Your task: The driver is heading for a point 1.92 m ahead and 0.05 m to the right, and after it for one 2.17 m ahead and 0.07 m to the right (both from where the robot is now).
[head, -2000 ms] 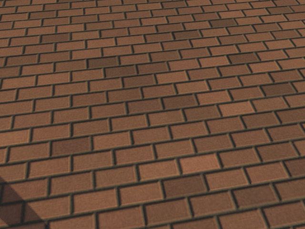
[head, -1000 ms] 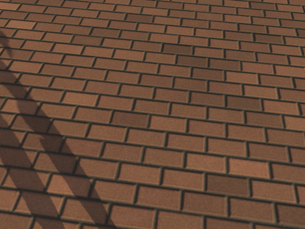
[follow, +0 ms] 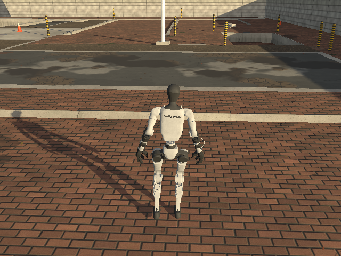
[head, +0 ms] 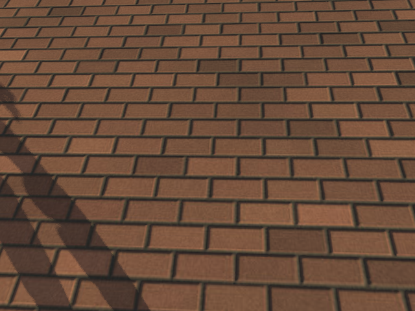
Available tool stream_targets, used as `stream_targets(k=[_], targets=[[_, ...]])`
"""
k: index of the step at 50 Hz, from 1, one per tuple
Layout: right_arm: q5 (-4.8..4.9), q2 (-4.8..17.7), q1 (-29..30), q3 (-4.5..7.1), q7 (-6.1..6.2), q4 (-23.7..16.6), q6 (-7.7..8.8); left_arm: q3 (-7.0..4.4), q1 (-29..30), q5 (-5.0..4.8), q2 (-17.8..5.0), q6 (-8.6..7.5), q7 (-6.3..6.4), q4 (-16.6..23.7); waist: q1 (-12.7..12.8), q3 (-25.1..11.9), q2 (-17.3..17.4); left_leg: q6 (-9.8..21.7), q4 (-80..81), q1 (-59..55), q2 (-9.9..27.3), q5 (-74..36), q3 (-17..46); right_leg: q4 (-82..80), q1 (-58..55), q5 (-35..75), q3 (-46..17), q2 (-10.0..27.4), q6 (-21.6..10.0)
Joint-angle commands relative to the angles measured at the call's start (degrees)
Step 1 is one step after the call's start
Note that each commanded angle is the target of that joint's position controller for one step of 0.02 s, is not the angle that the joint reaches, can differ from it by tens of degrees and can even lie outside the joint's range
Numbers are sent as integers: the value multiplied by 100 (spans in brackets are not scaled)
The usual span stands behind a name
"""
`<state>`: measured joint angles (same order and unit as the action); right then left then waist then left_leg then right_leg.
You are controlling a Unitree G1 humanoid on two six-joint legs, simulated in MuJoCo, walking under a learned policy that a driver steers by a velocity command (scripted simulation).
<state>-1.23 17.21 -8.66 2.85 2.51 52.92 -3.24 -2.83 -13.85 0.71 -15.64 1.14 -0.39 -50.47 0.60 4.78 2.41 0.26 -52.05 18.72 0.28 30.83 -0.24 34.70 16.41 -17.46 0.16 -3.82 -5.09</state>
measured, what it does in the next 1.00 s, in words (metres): walks ahead: left foot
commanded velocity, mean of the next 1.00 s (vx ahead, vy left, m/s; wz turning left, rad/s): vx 0.34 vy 0.00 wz -0.27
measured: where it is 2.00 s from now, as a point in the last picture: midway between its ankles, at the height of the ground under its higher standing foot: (255, 187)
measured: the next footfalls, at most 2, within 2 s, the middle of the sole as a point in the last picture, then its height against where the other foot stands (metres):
left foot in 0.54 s outside the picture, level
right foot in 1.02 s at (288, 298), level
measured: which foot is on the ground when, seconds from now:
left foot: up 0.00-0.52, down 0.54-1.00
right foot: down 0.00-0.56, up 0.58-1.00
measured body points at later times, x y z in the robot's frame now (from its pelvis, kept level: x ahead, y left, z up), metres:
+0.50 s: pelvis +0.10 +0.01 +0.02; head +0.11 +0.00 +0.47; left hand +0.16 +0.28 -0.11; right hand +0.21 -0.29 -0.08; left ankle +0.18 +0.11 -0.71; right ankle +0.01 -0.07 -0.73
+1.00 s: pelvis +0.34 -0.03 +0.00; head +0.38 -0.04 +0.45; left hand +0.62 +0.11 -0.09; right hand +0.19 -0.25 -0.13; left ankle +0.19 +0.10 -0.73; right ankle +0.45 -0.15 -0.71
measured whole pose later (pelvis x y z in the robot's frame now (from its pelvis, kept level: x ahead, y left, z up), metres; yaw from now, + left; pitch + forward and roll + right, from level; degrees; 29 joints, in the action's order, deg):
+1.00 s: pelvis +0.34 -0.03 +0.00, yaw -14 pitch +2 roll +1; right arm -0.7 11.9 -28.7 0.8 0.2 56.8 4.6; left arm 0.2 2.1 1.9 -13.3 -2.7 -2.1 -43.8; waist -5.0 3.4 -1.4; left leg 3.2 -12.9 -7.6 -3.6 21.8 2.7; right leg 31.7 30.6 -6.0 3.3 -0.6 -4.0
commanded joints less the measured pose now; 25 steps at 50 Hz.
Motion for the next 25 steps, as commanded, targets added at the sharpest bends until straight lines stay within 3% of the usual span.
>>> stream_targets(k=[1,3,4,6,8,10,15,21,23,25], targets=[[48,496,115,65,0,-407,52,-274,-133,-12,-1039,17,72,336,-47,-209,-593,24,-1275,1268,89,-326,413,-1858,-723,1993,-2467,1754,-999],[-37,589,106,89,-83,-383,111,-215,109,-16,-821,55,117,456,-70,-406,-730,-53,-1095,1162,73,-848,332,-1797,-933,2396,-2048,1324,-725],[-36,563,60,91,-119,-394,108,-226,-40,-46,-843,44,114,440,-47,-562,-659,-98,-1097,1149,32,-951,331,-1737,-1106,2698,-1983,1303,-712],[-61,490,51,68,-187,-456,131,-266,-341,-72,-905,11,99,352,23,-755,-589,-179,-833,1264,50,-1097,319,-1970,-1369,1233,-2142,1209,-753],[-108,506,294,69,-228,-565,158,-280,-447,-35,-909,-2,94,318,142,-518,-772,-240,-461,1569,81,-1195,333,-2335,-1392,-544,-2496,1158,-833],[-116,541,477,80,-246,-651,219,-289,-555,4,-923,-34,90,288,225,-303,-852,-302,-84,1750,77,-1265,337,-2516,-1386,-1015,-2746,1182,-891],[-99,508,758,57,-270,-834,403,-343,-813,31,-1032,-167,62,238,349,-268,-778,-311,593,1839,53,-1425,391,-2470,-1442,-895,-3034,1181,-1012],[-80,417,970,-33,-349,-1060,560,-317,-995,68,-941,-316,28,156,438,-204,-799,-124,1386,1265,31,-1550,198,-2333,-1069,-571,-2963,1162,-970],[-49,420,901,-50,-354,-1119,606,-320,-961,79,-969,-353,20,154,371,-159,-819,-16,1717,789,-26,-1534,144,-2242,-806,-418,-2974,1161,-903],[-16,388,417,-53,-321,-1037,654,-318,-745,69,-994,-370,25,194,41,-150,-761,103,2356,-303,-123,-1692,37,-1993,-236,-109,-2867,1040,-705]])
